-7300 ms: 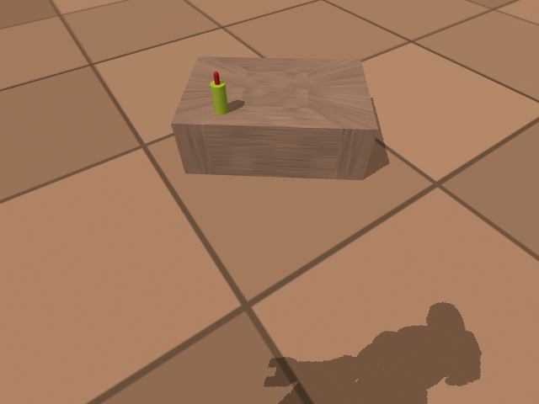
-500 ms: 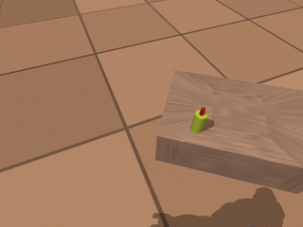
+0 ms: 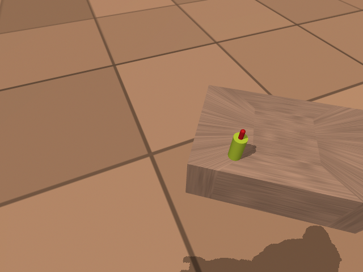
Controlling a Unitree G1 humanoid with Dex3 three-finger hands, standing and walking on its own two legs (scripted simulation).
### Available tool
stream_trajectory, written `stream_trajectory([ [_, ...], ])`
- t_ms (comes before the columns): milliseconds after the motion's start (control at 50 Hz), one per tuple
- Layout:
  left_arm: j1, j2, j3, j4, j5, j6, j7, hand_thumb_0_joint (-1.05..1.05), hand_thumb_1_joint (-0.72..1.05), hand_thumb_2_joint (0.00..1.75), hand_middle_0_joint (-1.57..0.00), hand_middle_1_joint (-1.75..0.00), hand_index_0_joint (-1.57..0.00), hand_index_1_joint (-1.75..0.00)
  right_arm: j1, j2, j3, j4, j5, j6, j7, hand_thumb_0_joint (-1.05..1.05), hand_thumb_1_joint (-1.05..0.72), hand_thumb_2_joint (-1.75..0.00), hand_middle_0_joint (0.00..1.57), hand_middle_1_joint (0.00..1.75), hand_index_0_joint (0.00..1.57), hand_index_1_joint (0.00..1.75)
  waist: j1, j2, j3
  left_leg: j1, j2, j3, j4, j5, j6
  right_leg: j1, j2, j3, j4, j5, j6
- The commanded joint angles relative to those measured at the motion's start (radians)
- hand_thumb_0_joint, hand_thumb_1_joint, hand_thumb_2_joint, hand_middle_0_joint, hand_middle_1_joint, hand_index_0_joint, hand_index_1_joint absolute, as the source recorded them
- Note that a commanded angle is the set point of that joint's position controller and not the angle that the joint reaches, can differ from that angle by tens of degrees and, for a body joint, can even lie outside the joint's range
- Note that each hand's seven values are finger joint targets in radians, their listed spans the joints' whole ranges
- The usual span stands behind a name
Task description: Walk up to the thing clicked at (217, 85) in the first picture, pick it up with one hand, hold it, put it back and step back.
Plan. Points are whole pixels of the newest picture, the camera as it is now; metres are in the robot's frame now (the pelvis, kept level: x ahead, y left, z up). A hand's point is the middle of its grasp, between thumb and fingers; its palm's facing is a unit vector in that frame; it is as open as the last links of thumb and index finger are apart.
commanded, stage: stand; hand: right
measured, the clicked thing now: (238, 143) +0.68 -0.27 -0.35
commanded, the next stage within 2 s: walk up in 0.10 s
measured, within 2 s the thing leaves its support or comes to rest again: neither
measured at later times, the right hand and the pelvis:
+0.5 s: hand out of the picture +0.10 -0.29 -0.18, palm faces +0.11 +0.94 -0.33, open 7.4 cm; pelvis +0.08 -0.02 -0.03, yaw -6 degrees
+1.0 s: hand (271, 211) +0.29 -0.25 -0.16, palm faces +0.19 +0.93 -0.32, open 7.4 cm; pelvis +0.23 +0.02 -0.03, yaw -12 degrees
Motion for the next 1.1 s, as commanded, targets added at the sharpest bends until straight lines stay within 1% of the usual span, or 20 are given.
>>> stream_trajectory([
  [0, -0.022, 0.215, 0.045, -0.058, 0.007, -0.018, 0.01, 0.0, 0.9, 0.9, -0.2, -0.3, -0.2, -0.3, -0.036, -0.218, -0.045, -0.054, -0.003, -0.018, -0.016, 0.0, -0.9, -0.9, 0.2, 0.3, 0.2, 0.3, -0.002, 0.016, -0.077, 0.068, 0.095, -0.083, -0.052, 0.107, 0.042, -0.062, -0.088, 0.053, -0.06, 0.118, -0.066],
  [60, -0.016, 0.213, 0.045, -0.059, 0.005, -0.021, 0.012, 0.0, 0.9, 0.9, -0.2, -0.3, -0.2, -0.3, -0.037, -0.218, -0.045, -0.055, -0.003, -0.02, -0.017, 0.0, -0.9, -0.9, 0.2, 0.3, 0.2, 0.3, 0.003, 0.014, -0.1, 0.089, 0.101, -0.081, -0.039, 0.19, 0.044, -0.048, -0.089, 0.051, -0.05, 0.171, -0.063],
  [80, 0.061, 0.292, 0.083, -0.114, 0.007, -0.036, 0.0, 0.0, 0.9, 0.9, -0.2, -0.3, -0.2, -0.3, 0.002, -0.293, -0.099, -0.128, -0.024, -0.024, 0.005, 0.0, -0.9, -0.9, 0.2, 0.3, 0.2, 0.3, -0.003, 0.054, -0.168, 0.142, 0.049, -0.032, 0.041, -0.254, 0.078, -0.051, -0.034, 0.058, 0.032, -0.129, -0.104],
  [140, 0.061, 0.287, 0.099, -0.121, 0.025, -0.04, -0.01, 0.0, 0.9, 0.9, -0.2, -0.3, -0.2, -0.3, 0.012, -0.275, -0.109, -0.142, -0.027, -0.011, 0.023, 0.0, -0.9, -0.9, 0.2, 0.3, 0.2, 0.3, 0.0, 0.042, 0.006, -0.023, 0.083, -0.118, 0.017, -0.569, 0.101, -0.234, -0.044, 0.12, 0.065, -0.436, -0.131],
  [320, 0.094, 0.276, 0.097, -0.21, 0.011, -0.066, -0.005, 0.0, 0.9, 0.9, -0.2, -0.3, -0.2, -0.3, 0.08, -0.28, -0.135, -0.227, -0.025, -0.035, 0.036, 0.0, -0.9, -0.9, 0.2, 0.3, 0.2, 0.3, -0.046, 0.034, 0.03, 0.044, 0.104, -0.163, 0.095, -0.265, 0.143, -0.319, -0.019, 0.141, 0.278, -0.061, -0.143],
  [360, 0.058, 0.216, 0.082, -0.234, 0.01, -0.07, 0.003, 0.0, 0.9, 0.9, -0.2, -0.3, -0.2, -0.3, 0.196, -0.331, -0.162, -0.202, -0.025, -0.038, 0.03, 0.0, -0.9, -0.9, 0.2, 0.3, 0.2, 0.3, -0.103, 0.195, 0.004, 0.336, 0.25, -0.277, 0.038, 0.093, 0.237, -0.537, 0.086, -0.064, 0.466, -0.172, -0.081],
  [400, 0.056, 0.212, 0.073, -0.257, 0.008, -0.082, 0.016, 0.0, 0.9, 0.9, -0.2, -0.3, -0.2, -0.3, 0.245, -0.341, -0.169, -0.21, -0.028, -0.027, 0.023, 0.0, -0.9, -0.9, 0.2, 0.3, 0.2, 0.3, -0.105, 0.18, -0.007, 0.409, 0.348, -0.316, 0.095, 0.506, 0.308, -0.589, 0.039, -0.023, 0.419, -0.366, -0.083],
  [440, 0.101, 0.213, 0.08, -0.249, 0.004, -0.1, 0.012, 0.0, 0.9, 0.9, -0.2, -0.3, -0.2, -0.3, 0.181, -0.314, -0.16, -0.247, -0.03, -0.012, 0.022, 0.0, -0.9, -0.9, 0.2, 0.3, 0.2, 0.3, -0.059, 0.162, -0.02, 0.305, 0.238, -0.164, 0.215, 0.51, 0.236, -0.404, 0.048, -0.014, 0.217, -0.25, -0.086],
  [460, 0.274, 0.234, 0.096, -0.197, -0.003, -0.109, 0.016, 0.0, 0.9, 0.9, -0.2, -0.3, -0.2, -0.3, 0.061, -0.297, -0.149, -0.29, -0.019, -0.004, 0.027, 0.0, -0.9, -0.9, 0.2, 0.3, 0.2, 0.3, 0.059, 0.066, -0.081, 0.12, 0.138, -0.01, 0.441, 0.421, 0.161, -0.093, 0.035, 0.001, 0.03, 0.054, -0.078],
  [500, 0.503, 0.418, 0.156, -0.15, -0.02, -0.104, 0.04, 0.0, 0.9, 0.9, -0.2, -0.3, -0.2, -0.3, -0.033, -0.176, -0.102, -0.375, -0.009, 0.006, 0.025, 0.0, -0.9, -0.9, 0.2, 0.3, 0.2, 0.3, 0.137, -0.227, -0.1, -0.489, -0.073, 0.008, 0.787, -0.393, 0.03, 0.375, -0.265, 0.512, 0.018, 0.69, -0.125],
  [520, 0.465, 0.425, 0.152, -0.192, -0.013, -0.1, 0.042, 0.0, 0.9, 0.9, -0.2, -0.3, -0.2, -0.3, -0.035, -0.219, -0.111, -0.376, -0.014, 0.01, 0.011, 0.0, -0.9, -0.9, 0.2, 0.3, 0.2, 0.3, 0.128, -0.063, -0.099, -0.497, -0.029, -0.069, 0.806, -0.413, 0.03, 0.31, -0.355, 0.612, 0.051, 0.712, -0.246],
  [560, 0.324, 0.363, 0.147, -0.241, -0.018, -0.098, 0.045, 0.0, 0.9, 0.9, -0.2, -0.3, -0.2, -0.3, -0.01, -0.211, -0.117, -0.354, -0.012, 0.014, 0.013, 0.0, -0.9, -0.9, 0.2, 0.3, 0.2, 0.3, 0.071, -0.037, 0.021, -0.532, 0.039, -0.111, 0.849, -0.333, 0.042, 0.234, -0.281, 0.381, 0.102, 0.748, -0.267],
  [620, 0.245, 0.296, 0.119, -0.286, -0.02, -0.092, 0.055, 0.0, 0.9, 0.9, -0.2, -0.3, -0.2, -0.3, 0.046, -0.212, -0.119, -0.34, -0.008, 0.028, 0.039, 0.0, -0.9, -0.9, 0.2, 0.3, 0.2, 0.3, 0.012, -0.081, 0.075, -0.459, 0.025, -0.041, 0.715, -0.166, 0.042, 0.106, -0.115, 0.158, 0.083, 0.676, -0.171],
  [720, 0.233, 0.327, 0.133, -0.329, -0.002, -0.102, 0.055, 0.0, 0.9, 0.9, -0.2, -0.3, -0.2, -0.3, -0.029, -0.192, -0.126, -0.409, -0.026, 0.017, 0.076, 0.0, -0.9, -0.9, 0.2, 0.3, 0.2, 0.3, 0.038, -0.123, 0.073, -0.301, 0.063, -0.006, 0.328, -0.021, 0.027, -0.013, -0.076, 0.092, 0.073, 0.521, -0.191],
  [800, 0.187, 0.328, 0.124, -0.359, -0.022, -0.099, 0.072, 0.0, 0.9, 0.9, -0.2, -0.3, -0.2, -0.3, 0.219, -0.242, -0.175, -0.368, -0.059, 0.016, 0.077, 0.0, -0.9, -0.9, 0.2, 0.3, 0.2, 0.3, -0.102, -0.029, -0.096, 0.164, 0.019, 0.027, 0.231, 0.162, 0.098, -0.204, -0.1, 0.078, 0.39, 0.58, -0.162],
  [840, 0.274, 0.222, 0.096, -0.374, -0.034, -0.106, 0.082, 0.0, 0.9, 0.9, -0.2, -0.3, -0.2, -0.3, 0.37, -0.325, -0.213, -0.365, -0.08, 0.018, 0.065, 0.0, -0.9, -0.9, 0.2, 0.3, 0.2, 0.3, -0.19, 0.275, -0.165, 0.359, 0.126, -0.157, 0.181, 0.386, 0.223, -0.398, 0.1, 0.039, 0.911, 0.141, -0.087],
  [860, 0.392, 0.209, 0.098, -0.363, -0.048, -0.096, 0.091, 0.0, 0.9, 0.9, -0.2, -0.3, -0.2, -0.3, 0.3, -0.354, -0.209, -0.413, -0.058, 0.018, 0.056, 0.0, -0.9, -0.9, 0.2, 0.3, 0.2, 0.3, -0.1, 0.338, -0.217, 0.342, 0.338, -0.494, 0.048, 0.346, 0.326, -0.476, 0.195, 0.042, 1.018, -0.388, -0.088],
  [880, 0.381, 0.249, 0.095, -0.326, -0.036, -0.08, 0.096, 0.0, 0.9, 0.9, -0.2, -0.3, -0.2, -0.3, 0.21, -0.362, -0.215, -0.431, -0.019, 0.023, 0.046, 0.0, -0.9, -0.9, 0.2, 0.3, 0.2, 0.3, -0.071, 0.257, -0.175, 0.174, 0.377, -0.546, -0.049, -0.026, 0.365, -0.433, 0.11, 0.079, 1.094, -0.384, -0.116],
  [960, 0.371, 0.297, 0.105, -0.296, -0.023, -0.061, 0.066, 0.0, 0.9, 0.9, -0.2, -0.3, -0.2, -0.3, 0.075, -0.243, -0.166, -0.491, -0.026, 0.034, 0.045, 0.0, -0.9, -0.9, 0.2, 0.3, 0.2, 0.3, -0.007, 0.149, 0.025, -0.226, 0.216, -0.212, -0.109, -0.273, 0.216, -0.339, 0.034, 0.047, 0.888, -0.248, -0.106],
  [1080, 0.334, 0.224, 0.113, -0.308, -0.004, -0.042, 0.057, 0.0, 0.9, 0.9, -0.2, -0.3, -0.2, -0.3, 0.099, -0.249, -0.146, -0.485, -0.036, 0.034, 0.032, 0.0, -0.9, -0.9, 0.2, 0.3, 0.2, 0.3, 0.0, 0.172, -0.04, -0.178, 0.229, -0.17, 0.004, -0.112, 0.278, -0.299, 0.029, -0.029, 0.538, -0.187, -0.07],
])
